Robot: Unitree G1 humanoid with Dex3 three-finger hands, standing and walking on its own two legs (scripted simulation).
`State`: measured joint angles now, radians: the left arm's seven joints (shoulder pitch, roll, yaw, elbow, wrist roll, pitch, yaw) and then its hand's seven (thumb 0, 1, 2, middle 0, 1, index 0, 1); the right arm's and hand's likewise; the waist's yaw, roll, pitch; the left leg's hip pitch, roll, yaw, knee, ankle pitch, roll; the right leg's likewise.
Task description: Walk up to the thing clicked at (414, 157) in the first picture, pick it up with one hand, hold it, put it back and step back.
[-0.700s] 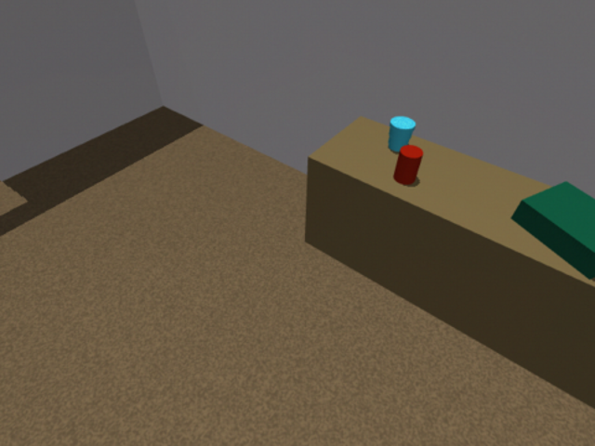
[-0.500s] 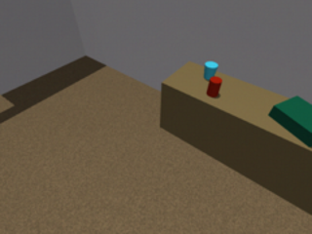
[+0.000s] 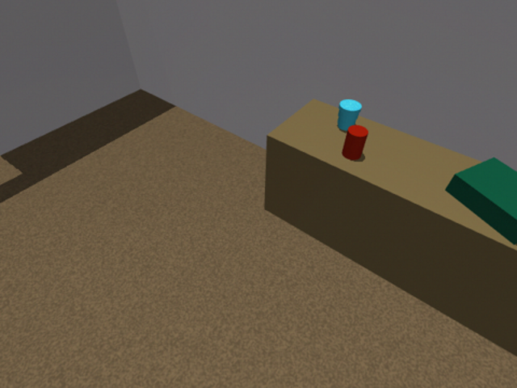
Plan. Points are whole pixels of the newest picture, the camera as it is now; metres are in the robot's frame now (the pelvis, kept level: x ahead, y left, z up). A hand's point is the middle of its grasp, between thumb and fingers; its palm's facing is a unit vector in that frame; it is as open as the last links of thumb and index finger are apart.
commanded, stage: stand
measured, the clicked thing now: (354, 142) +1.03 -0.34 -0.26
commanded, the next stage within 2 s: walk up in 0.42 s
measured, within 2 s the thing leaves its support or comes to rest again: neither
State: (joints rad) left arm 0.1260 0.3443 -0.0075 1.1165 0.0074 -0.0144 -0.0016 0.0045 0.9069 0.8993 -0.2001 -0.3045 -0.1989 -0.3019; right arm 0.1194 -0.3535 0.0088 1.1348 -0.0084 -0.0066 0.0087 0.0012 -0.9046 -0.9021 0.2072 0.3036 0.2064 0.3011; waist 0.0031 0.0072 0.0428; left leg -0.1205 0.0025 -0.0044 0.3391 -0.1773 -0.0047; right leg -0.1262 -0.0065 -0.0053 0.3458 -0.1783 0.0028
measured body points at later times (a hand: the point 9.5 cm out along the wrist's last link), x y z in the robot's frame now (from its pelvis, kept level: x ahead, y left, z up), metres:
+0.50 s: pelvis +0.01 +0.00 +0.00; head +0.01 +0.00 +0.45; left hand +0.08 +0.31 -0.13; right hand +0.09 -0.31 -0.13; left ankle +0.00 +0.12 -0.74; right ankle +0.01 -0.12 -0.74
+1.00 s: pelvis +0.15 +0.05 -0.01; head +0.17 +0.05 +0.44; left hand +0.30 +0.36 -0.12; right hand +0.10 -0.26 -0.13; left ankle +0.08 +0.16 -0.75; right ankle +0.24 -0.10 -0.72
